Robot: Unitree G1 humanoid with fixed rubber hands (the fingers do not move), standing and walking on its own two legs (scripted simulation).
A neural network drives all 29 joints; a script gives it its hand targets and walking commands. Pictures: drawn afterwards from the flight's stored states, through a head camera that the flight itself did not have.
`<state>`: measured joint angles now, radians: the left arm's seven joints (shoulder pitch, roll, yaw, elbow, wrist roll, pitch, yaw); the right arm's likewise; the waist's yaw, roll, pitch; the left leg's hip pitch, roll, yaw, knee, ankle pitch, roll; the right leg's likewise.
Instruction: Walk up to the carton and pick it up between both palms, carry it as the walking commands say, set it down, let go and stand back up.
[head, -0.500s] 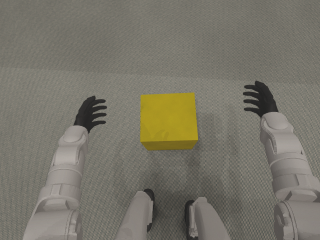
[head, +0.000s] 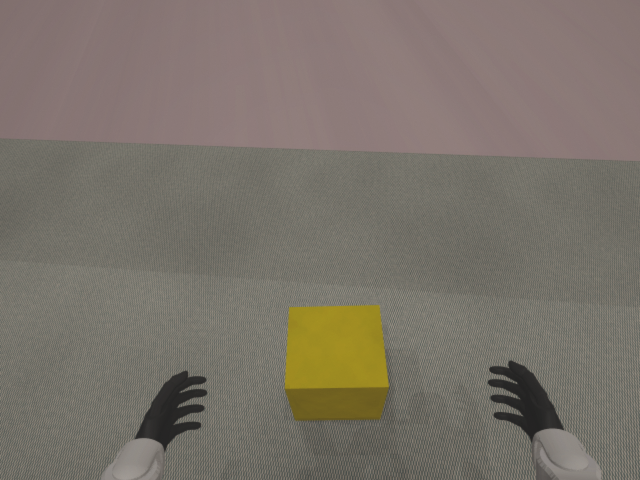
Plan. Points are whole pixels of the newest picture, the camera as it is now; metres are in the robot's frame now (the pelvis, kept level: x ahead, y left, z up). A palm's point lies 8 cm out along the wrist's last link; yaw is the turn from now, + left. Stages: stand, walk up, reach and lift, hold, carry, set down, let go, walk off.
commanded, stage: let go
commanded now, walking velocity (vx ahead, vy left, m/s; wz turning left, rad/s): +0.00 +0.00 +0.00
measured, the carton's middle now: (335, 364) +0.50 +0.03 -0.61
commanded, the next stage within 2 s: stand in 0.50 s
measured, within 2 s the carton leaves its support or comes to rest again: neither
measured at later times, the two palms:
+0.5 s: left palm (144, 459) +0.16 +0.25 -0.06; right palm (548, 466) +0.17 -0.23 -0.05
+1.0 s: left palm (123, 408) +0.22 +0.29 -0.05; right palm (544, 405) +0.24 -0.24 -0.05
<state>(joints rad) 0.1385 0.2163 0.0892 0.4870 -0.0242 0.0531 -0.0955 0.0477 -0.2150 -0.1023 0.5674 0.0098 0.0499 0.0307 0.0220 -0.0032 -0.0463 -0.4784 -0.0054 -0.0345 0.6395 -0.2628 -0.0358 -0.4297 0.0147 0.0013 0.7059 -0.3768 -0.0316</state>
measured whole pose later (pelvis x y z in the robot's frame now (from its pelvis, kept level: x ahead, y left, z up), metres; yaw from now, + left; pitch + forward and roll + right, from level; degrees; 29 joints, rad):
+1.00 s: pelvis +0.06 +0.01 +0.01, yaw +0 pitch -1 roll +1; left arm 0.23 0.36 0.06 0.47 -0.02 0.03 -0.01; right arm 0.18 -0.24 -0.07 0.52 0.01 0.03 0.03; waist 0.02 -0.05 0.04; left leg -0.22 -0.02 -0.03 0.57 -0.34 -0.02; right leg -0.14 0.00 0.00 0.58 -0.42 -0.02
